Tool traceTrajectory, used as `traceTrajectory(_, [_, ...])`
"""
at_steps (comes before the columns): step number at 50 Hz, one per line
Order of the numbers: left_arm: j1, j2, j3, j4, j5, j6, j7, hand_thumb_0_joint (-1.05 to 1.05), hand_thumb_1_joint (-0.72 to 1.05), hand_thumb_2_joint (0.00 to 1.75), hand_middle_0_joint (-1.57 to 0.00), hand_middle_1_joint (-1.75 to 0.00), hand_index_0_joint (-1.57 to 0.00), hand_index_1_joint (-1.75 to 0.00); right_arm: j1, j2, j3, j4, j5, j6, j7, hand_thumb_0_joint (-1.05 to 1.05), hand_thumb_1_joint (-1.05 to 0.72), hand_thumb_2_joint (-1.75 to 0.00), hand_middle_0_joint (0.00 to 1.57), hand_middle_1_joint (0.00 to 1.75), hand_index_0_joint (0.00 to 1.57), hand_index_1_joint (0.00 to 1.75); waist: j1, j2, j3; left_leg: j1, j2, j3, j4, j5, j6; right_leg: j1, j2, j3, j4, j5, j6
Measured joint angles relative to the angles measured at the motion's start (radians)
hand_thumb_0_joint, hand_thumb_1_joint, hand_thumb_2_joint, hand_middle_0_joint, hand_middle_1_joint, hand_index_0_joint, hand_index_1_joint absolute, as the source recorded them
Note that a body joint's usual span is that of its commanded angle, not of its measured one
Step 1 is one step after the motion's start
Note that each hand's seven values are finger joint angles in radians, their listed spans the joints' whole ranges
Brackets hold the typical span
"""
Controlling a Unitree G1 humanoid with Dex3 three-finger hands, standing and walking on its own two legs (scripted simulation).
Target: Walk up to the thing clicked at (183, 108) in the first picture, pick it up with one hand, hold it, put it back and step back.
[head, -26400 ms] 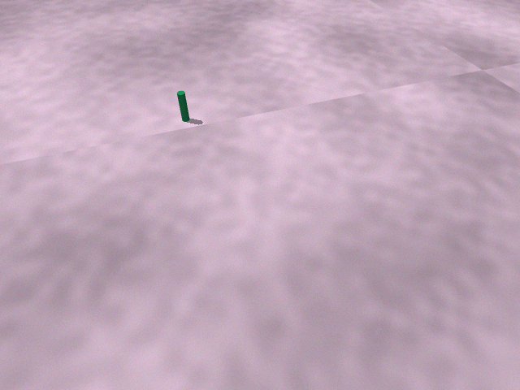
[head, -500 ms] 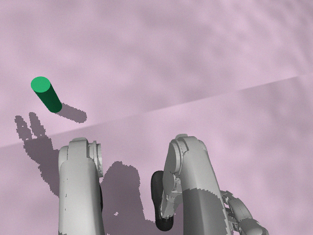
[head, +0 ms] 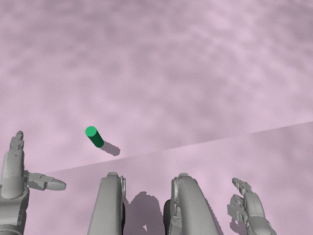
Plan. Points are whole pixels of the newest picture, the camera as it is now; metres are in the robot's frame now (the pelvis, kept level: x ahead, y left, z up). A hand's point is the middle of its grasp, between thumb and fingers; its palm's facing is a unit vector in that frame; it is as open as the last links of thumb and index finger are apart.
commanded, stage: home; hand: left
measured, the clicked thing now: (95, 137) +0.47 +0.26 -0.47
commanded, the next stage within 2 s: none
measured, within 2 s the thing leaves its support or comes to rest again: neither
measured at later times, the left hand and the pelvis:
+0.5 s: hand (35, 182) +0.23 +0.21 +0.09, palm faces +0.13 -0.94 -0.32, open 17.3 cm; pelvis +0.06 +0.02 +0.14, yaw +2 degrees
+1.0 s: hand (36, 195) +0.21 +0.19 +0.10, palm faces +0.14 -0.95 -0.29, open 17.5 cm; pelvis +0.05 +0.01 +0.16, yaw +2 degrees
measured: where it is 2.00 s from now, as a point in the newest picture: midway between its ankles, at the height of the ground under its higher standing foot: (144, 234)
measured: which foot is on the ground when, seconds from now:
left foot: down 0.00-1.00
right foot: down 0.00-1.00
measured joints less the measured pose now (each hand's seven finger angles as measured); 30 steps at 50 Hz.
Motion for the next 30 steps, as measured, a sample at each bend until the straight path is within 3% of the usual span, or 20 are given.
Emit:
traceTrajectory(11, [0.175,-0.115,-0.128,-0.096,-0.028,0.113,0.046,-0.01,-0.52,0.06,-0.06,-0.05,-0.06,-0.05,0.094,0.002,-0.001,0.001,-0.002,-0.057,-0.043,0.01,-0.90,-0.90,0.21,0.30,0.21,0.30,-0.006,0.018,-0.001,0.417,-0.004,0.012,-0.326,0.056,0.002,0.424,0.001,0.000,-0.335,0.058,0.010])
traceTrajectory(23, [0.445,-0.188,-0.258,-0.383,-0.049,0.210,0.072,-0.01,-0.52,0.06,-0.06,-0.06,-0.06,-0.05,0.195,0.034,0.017,-0.038,-0.006,-0.092,-0.089,0.01,-0.90,-0.90,0.21,0.30,0.21,0.30,-0.002,0.047,-0.005,0.772,-0.010,0.037,-0.593,0.115,0.017,0.782,0.000,0.015,-0.616,0.128,0.027])
traceTrajectory(30, [0.518,-0.206,-0.285,-0.474,-0.048,0.218,0.054,-0.01,-0.52,0.06,-0.06,-0.05,-0.06,-0.05,0.186,0.047,0.028,-0.059,-0.016,-0.122,-0.092,0.01,-0.90,-0.90,0.21,0.30,0.21,0.30,0.016,0.055,0.011,0.858,-0.016,0.044,-0.648,0.130,0.020,0.867,-0.005,0.020,-0.669,0.143,0.032])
